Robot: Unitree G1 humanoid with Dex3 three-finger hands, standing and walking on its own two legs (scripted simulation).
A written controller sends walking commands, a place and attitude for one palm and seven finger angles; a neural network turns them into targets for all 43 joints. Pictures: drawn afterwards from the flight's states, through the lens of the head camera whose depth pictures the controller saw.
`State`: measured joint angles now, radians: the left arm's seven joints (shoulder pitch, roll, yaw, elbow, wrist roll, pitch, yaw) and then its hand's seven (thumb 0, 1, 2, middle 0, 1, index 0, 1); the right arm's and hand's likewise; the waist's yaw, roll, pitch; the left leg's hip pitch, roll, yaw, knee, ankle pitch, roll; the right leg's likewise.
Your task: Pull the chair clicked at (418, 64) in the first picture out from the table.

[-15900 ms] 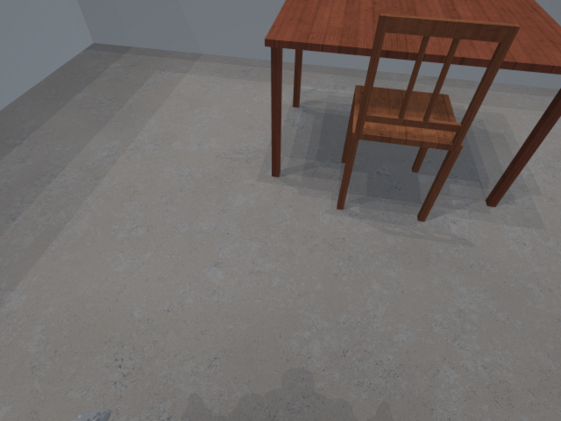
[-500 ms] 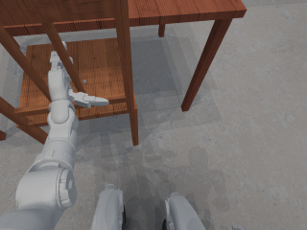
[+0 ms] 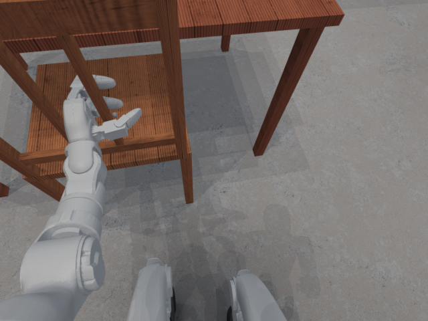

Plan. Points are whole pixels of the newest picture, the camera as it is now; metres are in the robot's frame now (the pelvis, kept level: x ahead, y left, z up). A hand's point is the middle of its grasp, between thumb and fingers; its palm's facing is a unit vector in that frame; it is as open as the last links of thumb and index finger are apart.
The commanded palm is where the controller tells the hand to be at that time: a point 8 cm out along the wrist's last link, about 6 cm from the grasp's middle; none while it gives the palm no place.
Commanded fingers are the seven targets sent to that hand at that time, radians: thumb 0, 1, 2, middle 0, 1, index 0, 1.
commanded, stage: hook a spindle and tug to test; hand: left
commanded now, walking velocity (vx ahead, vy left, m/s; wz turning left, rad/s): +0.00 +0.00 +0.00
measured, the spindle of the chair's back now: (46, 108) +0.50 +0.29 +0.05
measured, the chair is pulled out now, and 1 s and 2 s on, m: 0.00 0.00 0.13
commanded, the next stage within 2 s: step backward, pulling the chair out in 0.80 s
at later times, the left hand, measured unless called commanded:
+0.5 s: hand (115, 115) +0.49 +0.17 +0.04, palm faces +0.18 -0.98 -0.03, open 5.0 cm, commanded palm +0.44 +0.20 +0.04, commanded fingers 0.00 0.90 0.90 -0.50 -1.45 -0.50 -1.45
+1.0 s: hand (114, 117) +0.48 +0.17 +0.05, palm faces +0.15 -0.98 -0.14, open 5.4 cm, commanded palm +0.44 +0.21 +0.04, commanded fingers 0.00 0.90 0.90 -0.50 -1.45 -0.50 -1.45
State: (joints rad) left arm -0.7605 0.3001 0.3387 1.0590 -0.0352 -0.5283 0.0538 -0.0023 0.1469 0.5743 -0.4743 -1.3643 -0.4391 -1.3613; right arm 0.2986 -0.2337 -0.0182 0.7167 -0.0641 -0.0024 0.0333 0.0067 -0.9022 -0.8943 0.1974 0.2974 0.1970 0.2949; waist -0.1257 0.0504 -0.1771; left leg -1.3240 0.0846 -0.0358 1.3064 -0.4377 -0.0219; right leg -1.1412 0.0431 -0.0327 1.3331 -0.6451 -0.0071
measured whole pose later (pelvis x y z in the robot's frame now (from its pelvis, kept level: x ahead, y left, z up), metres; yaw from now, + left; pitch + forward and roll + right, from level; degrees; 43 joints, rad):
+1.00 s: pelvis +0.03 +0.01 +0.04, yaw +0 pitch +20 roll -2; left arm -0.57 0.25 0.21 0.77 -0.04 -0.29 0.11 0.02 0.78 0.82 -0.40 -1.35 -0.36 -1.45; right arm 0.24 -0.22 -0.02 0.63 0.01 0.10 0.00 0.01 -0.90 -0.89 0.20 0.30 0.20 0.29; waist -0.10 0.04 -0.06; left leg -1.06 0.07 0.00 1.14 -0.44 -0.02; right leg -0.87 0.03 -0.01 1.14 -0.62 0.01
